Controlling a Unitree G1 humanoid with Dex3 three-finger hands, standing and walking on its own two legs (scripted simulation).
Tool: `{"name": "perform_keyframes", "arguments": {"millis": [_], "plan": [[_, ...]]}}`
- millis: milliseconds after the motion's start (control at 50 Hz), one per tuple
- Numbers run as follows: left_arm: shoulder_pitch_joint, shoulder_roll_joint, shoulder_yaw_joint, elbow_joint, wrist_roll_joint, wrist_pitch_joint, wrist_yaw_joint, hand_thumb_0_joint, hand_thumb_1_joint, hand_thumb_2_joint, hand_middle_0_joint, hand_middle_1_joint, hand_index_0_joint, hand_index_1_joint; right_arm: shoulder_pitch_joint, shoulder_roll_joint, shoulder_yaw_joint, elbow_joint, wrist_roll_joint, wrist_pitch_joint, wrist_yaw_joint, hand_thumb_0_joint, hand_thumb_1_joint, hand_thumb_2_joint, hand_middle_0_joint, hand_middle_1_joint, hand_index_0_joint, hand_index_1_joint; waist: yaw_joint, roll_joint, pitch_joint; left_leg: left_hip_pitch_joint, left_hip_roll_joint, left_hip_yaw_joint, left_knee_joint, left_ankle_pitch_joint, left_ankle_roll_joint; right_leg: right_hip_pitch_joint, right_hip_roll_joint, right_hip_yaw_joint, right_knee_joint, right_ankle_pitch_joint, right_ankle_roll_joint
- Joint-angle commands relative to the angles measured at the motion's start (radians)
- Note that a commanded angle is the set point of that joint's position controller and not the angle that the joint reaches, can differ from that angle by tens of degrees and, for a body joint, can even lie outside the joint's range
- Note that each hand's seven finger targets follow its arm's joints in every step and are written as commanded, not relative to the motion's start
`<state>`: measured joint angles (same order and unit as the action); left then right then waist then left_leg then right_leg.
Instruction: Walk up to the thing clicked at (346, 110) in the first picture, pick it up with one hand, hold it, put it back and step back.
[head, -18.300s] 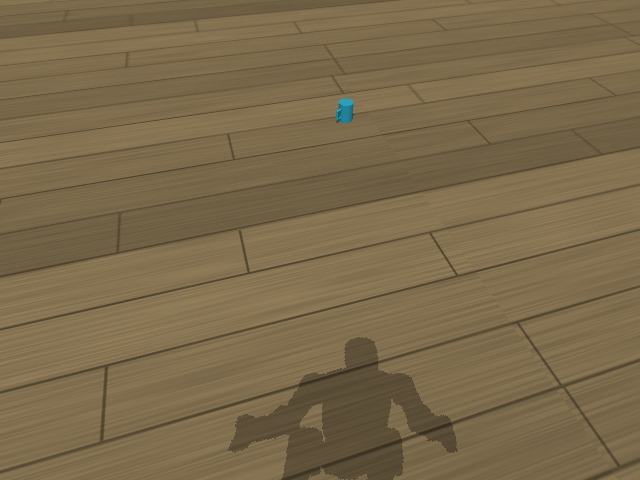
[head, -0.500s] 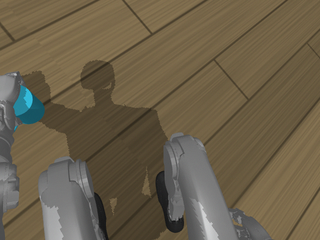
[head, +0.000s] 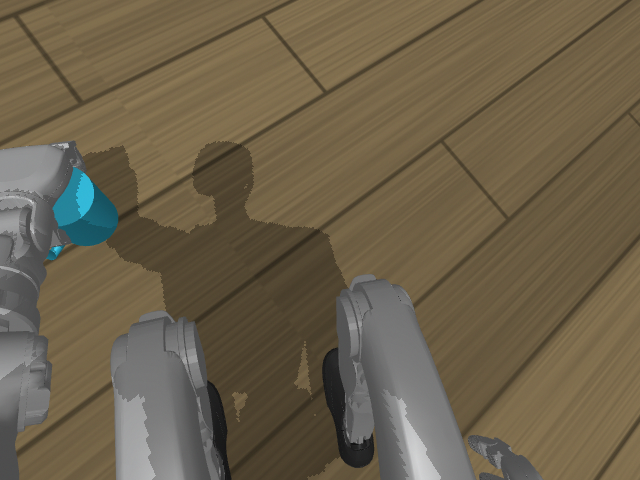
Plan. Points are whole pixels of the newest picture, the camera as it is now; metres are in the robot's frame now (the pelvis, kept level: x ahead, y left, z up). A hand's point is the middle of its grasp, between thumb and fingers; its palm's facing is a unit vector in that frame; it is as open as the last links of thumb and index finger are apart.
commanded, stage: lift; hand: left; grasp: from above
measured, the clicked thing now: (67, 219) +0.47 +0.28 -0.18
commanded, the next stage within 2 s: hold in 1.42 s
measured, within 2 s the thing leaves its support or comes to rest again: neither
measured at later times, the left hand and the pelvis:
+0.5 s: hand out of the picture +0.41 +0.28 +0.02, palm faces -0.42 -0.08 -0.90, open 10.9 cm; pelvis +0.00 +0.00 +0.12, yaw +3 degrees
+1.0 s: hand out of the picture +0.36 +0.26 +0.21, palm faces -0.45 -0.11 -0.89, open 10.9 cm; pelvis +0.04 +0.00 +0.29, yaw +4 degrees
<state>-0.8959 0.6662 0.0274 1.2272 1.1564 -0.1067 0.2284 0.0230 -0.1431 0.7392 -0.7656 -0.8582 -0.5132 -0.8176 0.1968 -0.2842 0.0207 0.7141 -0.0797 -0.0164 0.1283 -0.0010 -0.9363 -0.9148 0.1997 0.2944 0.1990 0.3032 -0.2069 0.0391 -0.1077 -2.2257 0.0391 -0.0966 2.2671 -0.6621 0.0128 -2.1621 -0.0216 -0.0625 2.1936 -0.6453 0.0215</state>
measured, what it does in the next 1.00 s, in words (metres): rises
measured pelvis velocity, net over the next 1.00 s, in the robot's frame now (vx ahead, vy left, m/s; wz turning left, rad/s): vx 0.04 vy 0.00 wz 0.07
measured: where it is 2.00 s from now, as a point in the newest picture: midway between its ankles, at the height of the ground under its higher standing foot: (283, 446)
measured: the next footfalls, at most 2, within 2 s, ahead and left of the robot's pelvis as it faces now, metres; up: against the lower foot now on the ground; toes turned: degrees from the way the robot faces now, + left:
none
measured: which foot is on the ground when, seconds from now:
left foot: down 0.00-1.00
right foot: down 0.00-1.00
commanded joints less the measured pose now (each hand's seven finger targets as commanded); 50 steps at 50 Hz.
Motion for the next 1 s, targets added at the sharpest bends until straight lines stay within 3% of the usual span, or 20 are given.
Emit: {"name": "perform_keyframes", "arguments": {"millis": [0,20,60,80,100,300,340,360,380,420,460,500,580,620,680,760,780,820,860,980], "plan": [[-0.312,0.259,0.025,-0.227,-0.037,0.019,-0.02,0.0,0.436,1.071,-0.873,-0.936,-0.863,-0.946,0.197,-0.224,-0.09,-0.049,0.016,0.011,-0.029,0.0,-0.929,-0.912,0.199,0.3,0.199,0.3,0.011,0.206,-0.738,0.539,-0.041,0.069,-0.299,0.135,0.023,0.426,0.05,-0.044,-0.282,0.17,-0.061],[-0.313,0.266,0.033,-0.258,-0.041,0.014,-0.027,0.0,0.441,1.076,-0.875,-0.941,-0.865,-0.952,0.202,-0.23,-0.094,-0.048,0.022,0.013,-0.033,0.0,-0.929,-0.912,0.199,0.3,0.199,0.3,0.017,0.206,-0.734,0.553,-0.042,0.062,-0.31,0.137,0.023,0.423,0.046,-0.041,-0.289,0.173,-0.061],[-0.266,0.216,0.011,-0.279,-0.056,0.014,-0.049,0.0,0.451,1.05,-0.873,-0.943,-0.869,-0.947,0.2,-0.221,-0.094,-0.063,0.029,0.019,-0.036,0.0,-0.926,-0.911,0.199,0.3,0.199,0.3,0.018,0.197,-0.711,0.572,-0.04,0.051,-0.346,0.13,0.021,0.422,0.046,-0.045,-0.306,0.168,-0.061],[-0.261,0.214,0.013,-0.295,-0.066,0.011,-0.056,0.0,0.429,1.042,-0.859,-0.928,-0.853,-0.934,0.198,-0.225,-0.096,-0.067,0.034,0.02,-0.04,0.0,-0.925,-0.91,0.199,0.3,0.199,0.3,0.021,0.188,-0.693,0.58,-0.041,0.043,-0.361,0.116,0.02,0.415,0.043,-0.044,-0.319,0.157,-0.061],[-0.238,0.249,0.028,-0.322,-0.065,0.008,-0.062,0.0,0.422,1.051,-0.852,-0.939,-0.845,-0.946,0.193,-0.225,-0.097,-0.077,0.038,0.022,-0.043,0.0,-0.925,-0.91,0.199,0.3,0.199,0.3,0.037,0.19,-0.697,0.587,-0.04,0.042,-0.379,0.104,0.02,0.43,0.046,-0.042,-0.33,0.142,-0.062],[-0.097,0.192,0.025,-0.532,-0.105,0.024,-0.086,0.0,0.471,1.034,-0.862,-0.971,-0.869,-0.965,0.159,-0.202,-0.118,-0.117,0.069,0.038,-0.074,0.0,-0.921,-0.909,0.2,0.3,0.199,0.3,0.08,0.22,-0.73,0.802,-0.03,0.002,-0.571,0.101,0.008,0.544,0.037,-0.035,-0.441,0.158,-0.053],[-0.084,0.159,0.008,-0.575,-0.115,0.036,-0.086,0.0,0.465,1.057,-0.866,-0.974,-0.869,-0.972,0.152,-0.191,-0.12,-0.12,0.074,0.038,-0.083,0.0,-0.921,-0.91,0.2,0.3,0.199,0.3,0.073,0.195,-0.726,0.835,-0.031,0.01,-0.598,0.105,0.01,0.59,0.038,-0.029,-0.49,0.16,-0.051],[-0.075,0.19,0.027,-0.599,-0.119,0.044,-0.082,0.0,0.487,1.037,-0.87,-0.977,-0.879,-0.968,0.143,-0.191,-0.122,-0.12,0.077,0.039,-0.089,0.0,-0.918,-0.908,0.2,0.3,0.199,0.3,0.084,0.182,-0.734,0.859,-0.031,0.014,-0.614,0.107,0.011,0.621,0.038,-0.026,-0.515,0.16,-0.049],[-0.059,0.158,0.009,-0.599,-0.124,0.052,-0.083,0.0,0.484,1.034,-0.873,-0.967,-0.88,-0.961,0.136,-0.182,-0.121,-0.121,0.08,0.039,-0.094,0.0,-0.92,-0.909,0.2,0.3,0.199,0.3,0.072,0.183,-0.706,0.865,-0.031,0.018,-0.632,0.107,0.01,0.633,0.037,-0.023,-0.536,0.158,-0.048],[-0.032,0.154,0.011,-0.619,-0.135,0.068,-0.084,0.0,0.454,1.046,-0.847,-0.983,-0.854,-0.976,0.124,-0.176,-0.123,-0.124,0.084,0.04,-0.103,0.0,-0.919,-0.908,0.2,0.3,0.199,0.3,0.078,0.151,-0.704,0.912,-0.03,0.021,-0.67,0.113,0.011,0.691,0.039,-0.017,-0.587,0.16,-0.046],[-0.031,0.115,-0.015,-0.657,-0.144,0.079,-0.087,0.0,0.449,1.031,-0.836,-0.987,-0.846,-0.977,0.112,-0.167,-0.124,-0.12,0.089,0.039,-0.115,0.0,-0.918,-0.907,0.2,0.3,0.2,0.3,0.072,0.167,-0.677,0.949,-0.029,0.019,-0.723,0.105,0.008,0.722,0.037,-0.012,-0.628,0.156,-0.044],[0.022,0.101,-0.025,-0.649,-0.151,0.091,-0.089,0.0,0.429,1.036,-0.825,-0.991,-0.833,-0.983,0.099,-0.162,-0.123,-0.12,0.093,0.039,-0.128,0.0,-0.918,-0.907,0.2,0.3,0.2,0.3,0.081,0.148,-0.642,0.985,-0.028,0.024,-0.772,0.079,0.008,0.77,0.041,-0.008,-0.684,0.134,-0.042],[0.102,0.091,-0.028,-0.681,-0.157,0.112,-0.095,0.0,0.453,1.006,-0.829,-0.999,-0.844,-0.984,0.081,-0.144,-0.116,-0.124,0.104,0.039,-0.147,0.0,-0.919,-0.907,0.2,0.3,0.2,0.3,0.099,0.102,-0.647,1.077,-0.037,0.058,-0.836,0.153,0.012,0.922,0.042,0.014,-0.793,0.179,-0.042],[0.143,0.053,-0.051,-0.671,-0.165,0.123,-0.095,0.0,0.455,1.014,-0.845,-0.979,-0.854,-0.971,0.069,-0.132,-0.112,-0.117,0.107,0.038,-0.158,0.0,-0.918,-0.907,0.2,0.3,0.2,0.3,0.101,0.088,-0.592,1.118,-0.035,0.062,-0.884,0.158,0.011,0.963,0.042,0.018,-0.846,0.184,-0.04],[0.161,0.063,-0.045,-0.677,-0.175,0.127,-0.096,0.0,0.441,1.02,-0.839,-0.975,-0.845,-0.97,0.056,-0.121,-0.104,-0.11,0.115,0.033,-0.174,0.0,-0.918,-0.908,0.2,0.3,0.2,0.3,0.104,0.061,-0.52,1.163,-0.035,0.063,-0.967,0.131,0.011,1.049,0.044,0.03,-0.932,0.16,-0.038],[0.187,0.011,-0.084,-0.645,-0.163,0.129,-0.089,0.0,0.448,1.041,-0.848,-0.98,-0.851,-0.978,0.056,-0.108,-0.1,-0.1,0.12,0.021,-0.191,0.0,-0.918,-0.908,0.2,0.3,0.2,0.3,0.1,0.044,-0.434,1.233,-0.037,0.07,-1.057,0.151,0.009,1.132,0.048,0.046,-1.035,0.164,-0.039],[0.208,0.022,-0.067,-0.625,-0.167,0.129,-0.084,0.0,0.452,1.031,-0.845,-0.972,-0.85,-0.968,0.052,-0.11,-0.101,-0.096,0.121,0.017,-0.194,0.0,-0.916,-0.907,0.2,0.3,0.2,0.3,0.114,0.047,-0.423,1.262,-0.033,0.062,-1.09,0.144,0.006,1.15,0.048,0.046,-1.053,0.157,-0.039],[0.194,-0.017,-0.099,-0.612,-0.166,0.127,-0.083,0.0,0.448,1.035,-0.843,-0.975,-0.847,-0.973,0.058,-0.106,-0.099,-0.089,0.121,0.009,-0.198,0.0,-0.917,-0.908,0.2,0.3,0.2,0.3,0.107,0.052,-0.408,1.316,-0.031,0.06,-1.131,0.179,0.002,1.183,0.051,0.047,-1.089,0.189,-0.04],[0.225,-0.017,-0.098,-0.583,-0.159,0.126,-0.077,0.0,0.445,1.017,-0.827,-0.994,-0.838,-0.984,0.062,-0.108,-0.102,-0.085,0.122,0.003,-0.202,0.0,-0.916,-0.908,0.2,0.3,0.2,0.3,0.122,0.043,-0.395,1.365,-0.03,0.056,-1.175,0.207,0.0,1.227,0.052,0.048,-1.126,0.211,-0.041],[0.226,-0.058,-0.125,-0.549,-0.157,0.13,-0.05,0.0,0.435,1.028,-0.821,-1.005,-0.832,-0.995,0.083,-0.106,-0.1,-0.075,0.117,-0.008,-0.201,0.0,-0.915,-0.908,0.2,0.3,0.2,0.3,0.124,0.035,-0.353,1.491,-0.032,0.065,-1.283,0.307,-0.003,1.353,0.055,0.044,-1.233,0.302,-0.039]]}}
